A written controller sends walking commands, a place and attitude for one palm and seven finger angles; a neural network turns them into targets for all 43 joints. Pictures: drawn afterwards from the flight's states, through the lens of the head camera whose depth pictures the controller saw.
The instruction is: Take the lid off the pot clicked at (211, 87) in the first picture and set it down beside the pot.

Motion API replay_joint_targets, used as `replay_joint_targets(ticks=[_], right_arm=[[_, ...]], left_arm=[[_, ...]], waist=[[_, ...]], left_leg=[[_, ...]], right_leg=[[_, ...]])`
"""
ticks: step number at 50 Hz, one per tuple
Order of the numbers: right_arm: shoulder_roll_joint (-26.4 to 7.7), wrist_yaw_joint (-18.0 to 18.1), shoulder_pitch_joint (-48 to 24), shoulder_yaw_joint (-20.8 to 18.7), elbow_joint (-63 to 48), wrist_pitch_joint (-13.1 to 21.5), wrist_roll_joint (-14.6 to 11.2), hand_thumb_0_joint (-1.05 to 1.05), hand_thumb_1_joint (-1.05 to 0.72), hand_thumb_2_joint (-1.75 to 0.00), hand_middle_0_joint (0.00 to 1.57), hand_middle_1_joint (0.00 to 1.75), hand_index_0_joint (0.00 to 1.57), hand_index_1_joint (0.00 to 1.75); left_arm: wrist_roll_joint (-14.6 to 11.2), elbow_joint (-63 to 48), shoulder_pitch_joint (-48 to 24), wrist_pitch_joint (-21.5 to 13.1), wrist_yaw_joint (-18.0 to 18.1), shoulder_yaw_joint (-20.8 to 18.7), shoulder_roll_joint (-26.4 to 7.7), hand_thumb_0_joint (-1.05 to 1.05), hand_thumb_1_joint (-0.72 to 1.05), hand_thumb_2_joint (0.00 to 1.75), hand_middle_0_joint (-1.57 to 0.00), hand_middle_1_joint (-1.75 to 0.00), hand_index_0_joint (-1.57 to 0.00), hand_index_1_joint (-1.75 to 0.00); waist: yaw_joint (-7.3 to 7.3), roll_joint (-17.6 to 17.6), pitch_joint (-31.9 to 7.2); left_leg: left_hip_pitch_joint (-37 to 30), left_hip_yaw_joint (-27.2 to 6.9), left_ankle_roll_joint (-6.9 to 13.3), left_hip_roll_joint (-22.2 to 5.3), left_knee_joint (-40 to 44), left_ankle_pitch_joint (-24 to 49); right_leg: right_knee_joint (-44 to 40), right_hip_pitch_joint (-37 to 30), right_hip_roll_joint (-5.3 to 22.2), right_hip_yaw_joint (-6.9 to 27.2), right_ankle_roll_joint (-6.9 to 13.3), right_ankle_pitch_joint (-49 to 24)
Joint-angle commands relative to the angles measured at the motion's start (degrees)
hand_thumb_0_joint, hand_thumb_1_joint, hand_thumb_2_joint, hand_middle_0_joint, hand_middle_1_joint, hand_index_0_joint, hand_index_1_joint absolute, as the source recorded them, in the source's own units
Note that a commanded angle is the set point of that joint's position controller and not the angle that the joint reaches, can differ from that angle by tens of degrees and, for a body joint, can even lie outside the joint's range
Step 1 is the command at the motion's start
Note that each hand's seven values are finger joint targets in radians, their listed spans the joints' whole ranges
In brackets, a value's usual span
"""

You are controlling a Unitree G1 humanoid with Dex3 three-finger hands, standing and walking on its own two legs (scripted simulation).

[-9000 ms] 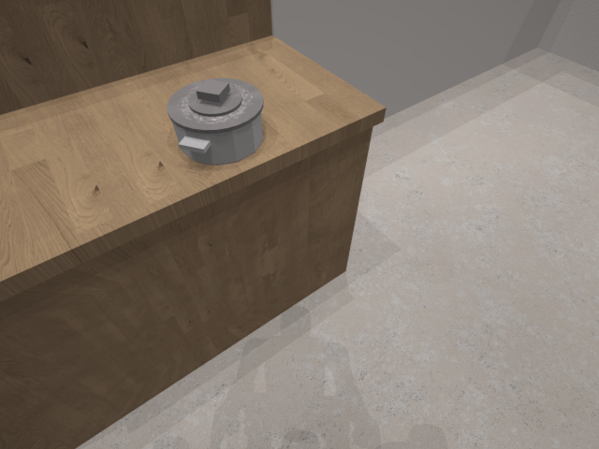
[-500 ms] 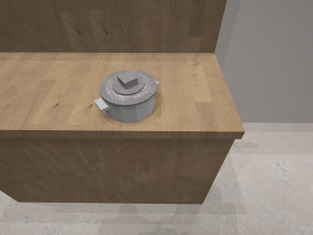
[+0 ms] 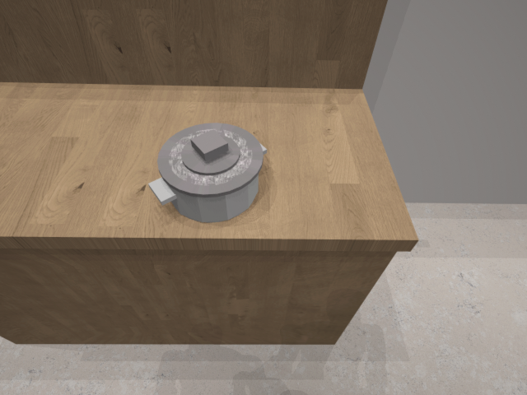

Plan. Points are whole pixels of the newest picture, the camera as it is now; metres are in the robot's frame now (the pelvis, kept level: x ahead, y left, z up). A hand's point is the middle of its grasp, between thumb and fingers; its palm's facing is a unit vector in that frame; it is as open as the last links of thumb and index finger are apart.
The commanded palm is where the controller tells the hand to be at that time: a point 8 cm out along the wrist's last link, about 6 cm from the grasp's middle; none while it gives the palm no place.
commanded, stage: come to a stop and stand still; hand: left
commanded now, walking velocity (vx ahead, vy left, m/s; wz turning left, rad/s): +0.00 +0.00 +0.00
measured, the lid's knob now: (209, 144) +0.49 +0.13 +0.10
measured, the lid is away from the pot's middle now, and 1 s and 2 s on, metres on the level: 0.00 0.00 0.00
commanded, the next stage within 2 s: look again from close up in 0.46 s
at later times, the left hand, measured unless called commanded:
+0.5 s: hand out of the picture +0.06 +0.16 -0.17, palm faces +0.01 -0.98 -0.20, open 7.3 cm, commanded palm none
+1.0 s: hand out of the picture +0.04 +0.15 -0.18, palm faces +0.02 -0.98 -0.19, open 7.3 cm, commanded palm none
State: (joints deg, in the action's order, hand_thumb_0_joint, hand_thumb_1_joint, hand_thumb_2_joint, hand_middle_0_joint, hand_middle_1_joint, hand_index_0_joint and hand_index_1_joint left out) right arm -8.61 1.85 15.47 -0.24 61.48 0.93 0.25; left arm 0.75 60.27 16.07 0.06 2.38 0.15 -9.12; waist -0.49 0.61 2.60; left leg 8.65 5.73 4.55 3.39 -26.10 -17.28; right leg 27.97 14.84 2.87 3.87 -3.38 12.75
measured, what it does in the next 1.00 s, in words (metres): stands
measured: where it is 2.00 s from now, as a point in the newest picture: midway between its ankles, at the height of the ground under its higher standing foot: outside the picture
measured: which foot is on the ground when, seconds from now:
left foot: down 0.00-1.00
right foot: down 0.00-1.00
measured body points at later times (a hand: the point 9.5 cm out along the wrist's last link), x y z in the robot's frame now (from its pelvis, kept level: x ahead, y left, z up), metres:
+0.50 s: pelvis +0.03 -0.02 +0.00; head +0.05 -0.01 +0.45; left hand +0.06 +0.21 -0.16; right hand +0.06 -0.25 -0.15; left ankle -0.03 +0.06 -0.74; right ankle +0.02 -0.16 -0.74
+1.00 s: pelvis +0.03 -0.02 +0.00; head +0.05 -0.02 +0.45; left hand +0.04 +0.20 -0.16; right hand +0.03 -0.24 -0.16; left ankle -0.03 +0.06 -0.74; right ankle +0.02 -0.16 -0.74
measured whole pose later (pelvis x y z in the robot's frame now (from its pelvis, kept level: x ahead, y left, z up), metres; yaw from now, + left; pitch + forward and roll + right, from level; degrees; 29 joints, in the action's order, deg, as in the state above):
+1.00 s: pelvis +0.03 -0.02 +0.00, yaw +0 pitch -1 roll +0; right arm -7.7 2.2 15.1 0.0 64.6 1.3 0.1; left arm 0.5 62.3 15.0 -0.3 2.3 0.2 -9.3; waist -0.2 0.7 3.5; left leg 4.7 4.6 2.3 1.1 -23.7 -18.5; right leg 26.2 11.1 0.6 2.5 -1.4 14.5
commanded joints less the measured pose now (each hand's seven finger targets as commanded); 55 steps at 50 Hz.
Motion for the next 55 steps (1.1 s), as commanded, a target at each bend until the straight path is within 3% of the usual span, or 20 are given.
replay_joint_targets(ticks=[1, 13, 37, 43, 55], right_arm=[[-6.4, 0.4, 1.7, -1.4, -2.0, 1.3, 0.2, 0.0, -0.9, -0.9, 0.2, 0.3, 0.2, 0.3], [-6.8, 0.5, 0.7, -1.5, -1.2, 1.3, 0.3, 0.0, -0.9, -0.9, 0.2, 0.3, 0.2, 0.3], [-6.1, 0.6, 2.2, -1.1, 0.6, 1.3, 0.2, 0.0, -0.9, -0.9, 0.2, 0.3, 0.2, 0.3], [-5.3, 0.6, 2.8, -1.0, 1.1, 1.2, 0.1, 0.0, -0.9, -0.9, 0.2, 0.3, 0.2, 0.3], [-4.6, 0.7, 4.0, -1.0, 1.9, 1.4, 0.0, 0.0, -0.9, -0.9, 0.2, 0.3, 0.2, 0.3]], left_arm=[[-0.1, -1.7, 2.2, -0.8, 0.3, -1.1, -5.5, 0.0, 0.9, 0.9, -0.2, -0.3, -0.2, -0.3], [-0.2, -1.4, 0.8, -1.0, 0.2, -1.2, -6.8, 0.0, 0.9, 0.9, -0.2, -0.3, -0.2, -0.3], [-0.3, -0.6, 1.1, -1.0, 0.1, -1.2, -6.4, 0.0, 0.9, 0.9, -0.2, -0.3, -0.2, -0.3], [-0.3, 0.0, 1.6, -1.0, 0.1, -1.1, -5.8, 0.0, 0.9, 0.9, -0.2, -0.3, -0.2, -0.3], [-0.3, 0.7, 2.9, -1.2, 0.1, -1.0, -5.4, 0.0, 0.9, 0.9, -0.2, -0.3, -0.2, -0.3]], waist=[[0.36, -0.9, -1.0], [0.27, -0.3, -2.4], [0.5, -1.2, -0.5], [0.52, 0.0, 0.8], [0.59, -0.6, -0.2]], left_leg=[[-1.1, -8.2, -2.2, -9.5, 4.9, 19.5], [-4.0, -7.4, -2.5, -9.6, 3.8, 22.1], [-3.8, -7.2, -2.7, -10.0, 5.7, 18.8], [-2.9, -7.3, -2.6, -9.9, 6.1, 15.7], [-3.5, -7.1, -2.5, -10.0, 6.1, 16.4]], right_leg=[[-1.2, -1.4, 2.3, 1.4, 4.8, -13.5], [-1.5, -3.3, 2.9, 2.1, 5.3, -18.6], [-3.2, -3.9, 2.6, 1.9, 5.4, -15.9], [-4.1, -3.3, 2.6, 2.0, 5.4, -14.4], [-4.3, -3.8, 2.5, 1.9, 5.4, -14.8]])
